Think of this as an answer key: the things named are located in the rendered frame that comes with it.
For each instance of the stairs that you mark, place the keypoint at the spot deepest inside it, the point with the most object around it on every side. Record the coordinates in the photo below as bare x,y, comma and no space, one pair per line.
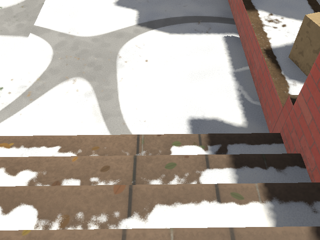
154,181

